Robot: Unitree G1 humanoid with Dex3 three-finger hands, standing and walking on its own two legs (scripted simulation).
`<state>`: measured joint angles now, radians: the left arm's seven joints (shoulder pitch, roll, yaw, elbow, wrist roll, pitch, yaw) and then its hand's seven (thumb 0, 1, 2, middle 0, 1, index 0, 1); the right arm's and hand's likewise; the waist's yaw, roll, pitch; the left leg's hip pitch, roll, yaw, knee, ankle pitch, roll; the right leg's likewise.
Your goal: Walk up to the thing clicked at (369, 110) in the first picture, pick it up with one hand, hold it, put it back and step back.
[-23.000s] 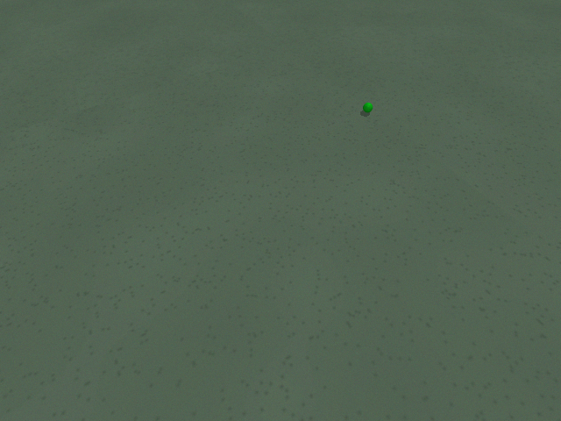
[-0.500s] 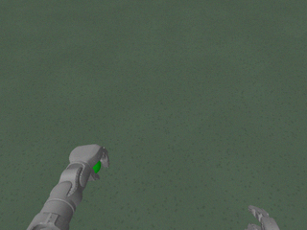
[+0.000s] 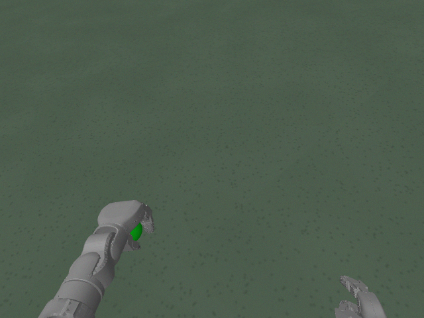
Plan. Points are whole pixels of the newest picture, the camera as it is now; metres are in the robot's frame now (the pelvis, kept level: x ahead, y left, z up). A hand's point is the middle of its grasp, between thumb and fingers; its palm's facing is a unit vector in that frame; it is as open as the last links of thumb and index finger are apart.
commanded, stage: hold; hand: left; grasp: from above
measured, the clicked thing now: (128, 230) +0.31 +0.23 -0.05
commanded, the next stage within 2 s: crouch in 0.76 s
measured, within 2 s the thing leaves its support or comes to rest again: neither
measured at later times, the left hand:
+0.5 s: hand (128, 235) +0.29 +0.22 -0.03, palm faces -0.44 -0.05 -0.89, open 6.5 cm
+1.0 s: hand (129, 234) +0.30 +0.22 -0.03, palm faces -0.43 -0.06 -0.90, open 6.6 cm
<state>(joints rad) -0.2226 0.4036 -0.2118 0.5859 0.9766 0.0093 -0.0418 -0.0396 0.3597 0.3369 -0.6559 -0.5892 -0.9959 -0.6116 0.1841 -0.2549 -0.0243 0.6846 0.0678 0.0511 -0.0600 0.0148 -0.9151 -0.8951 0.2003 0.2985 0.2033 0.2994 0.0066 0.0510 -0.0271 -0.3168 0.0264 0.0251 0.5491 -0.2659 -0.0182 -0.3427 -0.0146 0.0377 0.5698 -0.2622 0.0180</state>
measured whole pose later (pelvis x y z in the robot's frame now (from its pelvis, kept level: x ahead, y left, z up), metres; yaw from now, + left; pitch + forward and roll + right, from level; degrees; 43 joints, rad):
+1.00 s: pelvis +0.01 +0.00 +0.01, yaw +0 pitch +2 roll +0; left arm -0.21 0.39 -0.21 0.60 1.00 -0.01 -0.01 -0.03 0.33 0.38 -0.66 -0.61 -0.94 -0.63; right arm 0.18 -0.25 -0.03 0.69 0.07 0.07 -0.06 0.01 -0.91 -0.90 0.20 0.30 0.20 0.30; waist 0.01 0.05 -0.01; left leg -0.27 0.02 0.02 0.49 -0.25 -0.02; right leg -0.29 -0.02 0.03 0.51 -0.24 0.02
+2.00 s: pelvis -0.07 +0.01 -0.30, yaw -1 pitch +38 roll -5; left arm -0.84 0.55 -0.01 1.28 1.22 -0.13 0.33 -0.06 0.36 0.33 -0.67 -0.56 -1.01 -0.59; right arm 0.19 -0.23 -0.02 0.74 -0.07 -0.04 0.04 0.01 -0.91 -0.89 0.20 0.30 0.21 0.30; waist -0.19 0.03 -0.19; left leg -1.97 0.00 -0.08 1.97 -0.66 -0.01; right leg -1.93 -0.01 -0.01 1.91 -0.64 0.04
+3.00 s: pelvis -0.07 +0.01 -0.43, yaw -4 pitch +35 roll -7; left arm -1.06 0.75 0.06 1.52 1.27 -0.18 0.37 -0.09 0.37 0.31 -0.71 -0.48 -1.02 -0.50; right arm 0.17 -0.27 0.09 0.73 -0.14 -0.05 0.12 0.01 -0.91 -0.89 0.20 0.30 0.21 0.30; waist -0.28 -0.01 -0.05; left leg -2.30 -0.01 -0.15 2.38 -0.69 -0.03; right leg -2.25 0.02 -0.05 2.29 -0.66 0.05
